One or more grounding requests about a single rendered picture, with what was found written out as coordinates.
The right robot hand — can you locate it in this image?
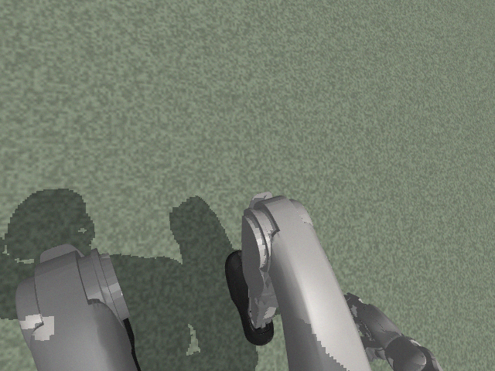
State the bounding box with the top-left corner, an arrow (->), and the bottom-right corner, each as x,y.
344,292 -> 404,362

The left robot foot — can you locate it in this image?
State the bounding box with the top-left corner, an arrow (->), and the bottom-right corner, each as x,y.
123,318 -> 141,371

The right robot foot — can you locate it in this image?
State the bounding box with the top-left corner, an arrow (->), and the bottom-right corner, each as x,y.
225,250 -> 274,345

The right robot arm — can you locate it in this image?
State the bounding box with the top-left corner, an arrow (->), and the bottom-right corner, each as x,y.
384,336 -> 444,371

